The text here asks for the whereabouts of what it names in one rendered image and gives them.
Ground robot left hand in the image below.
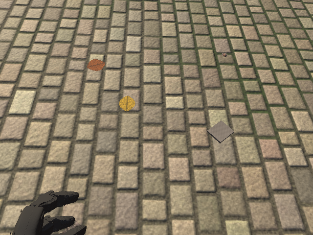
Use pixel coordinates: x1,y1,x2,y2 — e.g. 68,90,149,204
10,190,87,235

